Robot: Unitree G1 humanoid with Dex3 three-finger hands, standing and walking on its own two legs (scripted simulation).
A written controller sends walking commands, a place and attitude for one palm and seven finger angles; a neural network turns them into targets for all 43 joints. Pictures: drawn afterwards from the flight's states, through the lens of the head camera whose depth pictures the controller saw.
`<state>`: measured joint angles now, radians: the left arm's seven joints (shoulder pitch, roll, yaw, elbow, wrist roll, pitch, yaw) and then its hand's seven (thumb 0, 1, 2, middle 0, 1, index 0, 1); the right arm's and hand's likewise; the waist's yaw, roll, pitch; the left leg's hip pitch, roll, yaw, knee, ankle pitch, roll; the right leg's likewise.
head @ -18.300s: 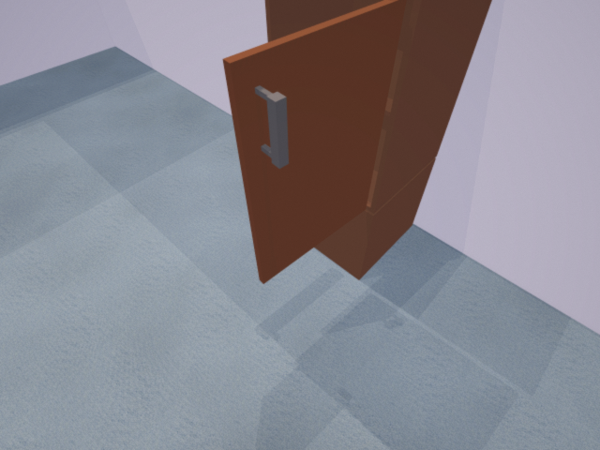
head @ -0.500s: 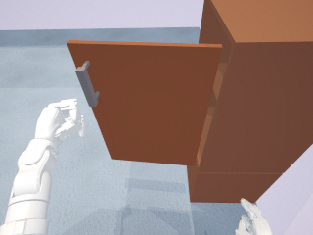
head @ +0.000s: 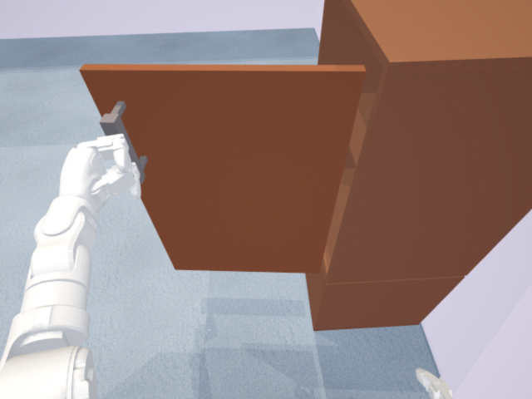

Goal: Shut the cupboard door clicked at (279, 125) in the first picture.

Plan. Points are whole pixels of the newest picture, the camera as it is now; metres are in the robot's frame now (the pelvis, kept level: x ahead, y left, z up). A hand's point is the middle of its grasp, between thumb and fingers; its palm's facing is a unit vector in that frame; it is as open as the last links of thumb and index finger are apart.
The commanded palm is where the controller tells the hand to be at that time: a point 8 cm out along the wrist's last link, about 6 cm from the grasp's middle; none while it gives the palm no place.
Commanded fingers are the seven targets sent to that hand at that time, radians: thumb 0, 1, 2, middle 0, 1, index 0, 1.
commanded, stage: bring the fist close to the handle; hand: left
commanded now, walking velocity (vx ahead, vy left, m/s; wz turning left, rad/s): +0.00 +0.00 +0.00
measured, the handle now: (128, 144) +0.47 +0.24 +0.14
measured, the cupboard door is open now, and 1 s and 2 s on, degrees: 85 78 63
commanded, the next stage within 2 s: push the door shut along its arc in 0.26 s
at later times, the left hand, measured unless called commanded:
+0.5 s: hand (127, 178) +0.39 +0.21 +0.14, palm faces +0.02 -1.00 -0.02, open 3.1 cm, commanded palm +0.37 +0.26 +0.14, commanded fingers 0.00 0.90 0.90 -1.30 -1.50 -1.30 -1.50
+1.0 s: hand (145, 152) +0.44 +0.20 +0.15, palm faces -0.13 -0.99 -0.04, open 3.2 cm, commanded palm +0.45 +0.24 +0.14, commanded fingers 0.00 0.90 0.90 -1.30 -1.50 -1.30 -1.50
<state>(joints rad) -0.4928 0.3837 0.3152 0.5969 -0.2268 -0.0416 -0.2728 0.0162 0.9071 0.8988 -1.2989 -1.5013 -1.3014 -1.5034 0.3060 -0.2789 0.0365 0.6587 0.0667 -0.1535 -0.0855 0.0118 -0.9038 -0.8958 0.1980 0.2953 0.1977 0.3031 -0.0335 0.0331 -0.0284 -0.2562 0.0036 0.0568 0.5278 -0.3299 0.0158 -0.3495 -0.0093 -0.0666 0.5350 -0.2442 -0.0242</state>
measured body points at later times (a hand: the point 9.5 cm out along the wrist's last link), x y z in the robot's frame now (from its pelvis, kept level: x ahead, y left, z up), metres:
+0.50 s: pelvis +0.00 +0.00 +0.00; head +0.01 -0.01 +0.45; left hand +0.38 +0.27 +0.15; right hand +0.14 -0.25 -0.10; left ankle -0.04 +0.11 -0.73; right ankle +0.02 -0.10 -0.73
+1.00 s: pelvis -0.02 +0.00 -0.01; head +0.04 +0.00 +0.44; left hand +0.44 +0.26 +0.15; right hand +0.03 -0.27 -0.12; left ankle -0.04 +0.11 -0.73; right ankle +0.02 -0.10 -0.73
